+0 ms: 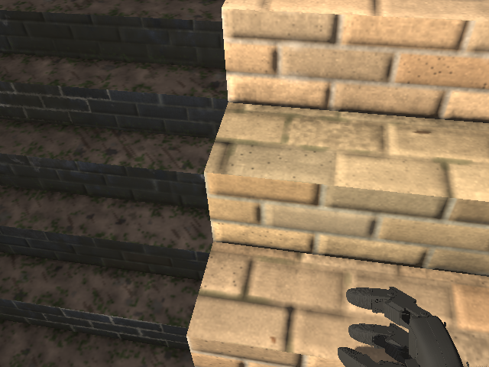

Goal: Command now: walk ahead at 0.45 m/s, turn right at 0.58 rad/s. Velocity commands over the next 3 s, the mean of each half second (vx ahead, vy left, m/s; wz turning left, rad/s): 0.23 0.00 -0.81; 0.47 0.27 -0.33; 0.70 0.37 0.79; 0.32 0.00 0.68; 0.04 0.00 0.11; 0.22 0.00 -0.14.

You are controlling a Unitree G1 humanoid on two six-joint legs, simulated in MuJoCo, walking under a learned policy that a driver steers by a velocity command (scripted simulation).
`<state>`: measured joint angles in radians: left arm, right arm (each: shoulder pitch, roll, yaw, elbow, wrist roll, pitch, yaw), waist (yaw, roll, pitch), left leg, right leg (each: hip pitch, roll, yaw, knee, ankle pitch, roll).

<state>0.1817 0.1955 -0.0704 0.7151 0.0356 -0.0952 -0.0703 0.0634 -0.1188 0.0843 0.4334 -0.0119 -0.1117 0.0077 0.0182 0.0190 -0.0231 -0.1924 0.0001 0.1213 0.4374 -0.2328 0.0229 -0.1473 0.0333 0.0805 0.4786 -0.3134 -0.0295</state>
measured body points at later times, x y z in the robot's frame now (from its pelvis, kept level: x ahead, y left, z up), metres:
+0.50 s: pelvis +0.00 -0.05 -0.02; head +0.02 -0.07 +0.43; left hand +0.21 +0.14 -0.12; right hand +0.13 -0.34 -0.08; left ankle +0.03 +0.12 -0.60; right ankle -0.03 -0.10 -0.74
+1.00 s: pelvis +0.16 -0.03 +0.12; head +0.14 -0.06 +0.57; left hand +0.42 +0.16 +0.05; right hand +0.20 -0.34 +0.05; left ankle +0.27 +0.01 -0.52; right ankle +0.02 -0.09 -0.47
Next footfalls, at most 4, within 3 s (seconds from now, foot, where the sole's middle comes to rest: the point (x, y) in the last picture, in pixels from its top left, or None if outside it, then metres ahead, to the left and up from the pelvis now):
0.92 left None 0.31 -0.01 -0.56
1.38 right None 0.25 -0.24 -0.56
1.64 left None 0.31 0.03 -0.52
1.96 right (391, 332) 0.45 -0.22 -0.35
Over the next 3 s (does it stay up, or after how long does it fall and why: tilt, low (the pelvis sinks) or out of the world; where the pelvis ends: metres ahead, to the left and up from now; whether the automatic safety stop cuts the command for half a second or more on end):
stays up -0.17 -0.02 -0.11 its command is cut before an obstacle after 0.7 s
